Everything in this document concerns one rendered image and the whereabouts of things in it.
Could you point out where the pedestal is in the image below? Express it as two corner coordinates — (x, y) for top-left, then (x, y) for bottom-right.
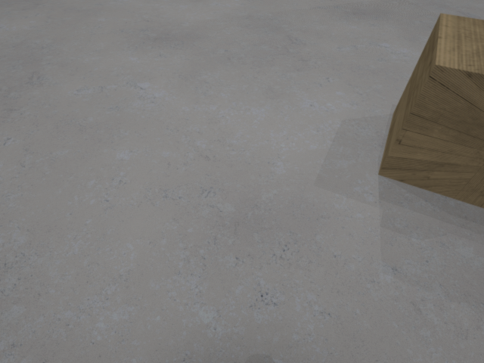
(378, 14), (484, 208)

